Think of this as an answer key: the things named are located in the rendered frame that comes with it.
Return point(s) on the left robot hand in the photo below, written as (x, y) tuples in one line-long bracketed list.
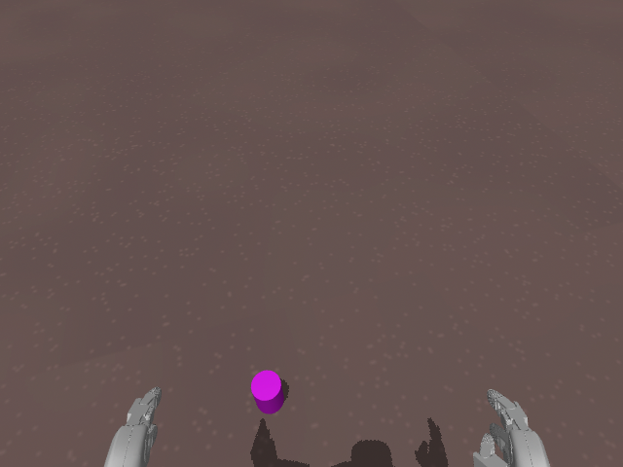
[(131, 444)]

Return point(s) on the can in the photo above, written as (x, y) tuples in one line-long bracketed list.
[(267, 391)]

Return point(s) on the right robot hand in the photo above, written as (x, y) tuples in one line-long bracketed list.
[(521, 447)]

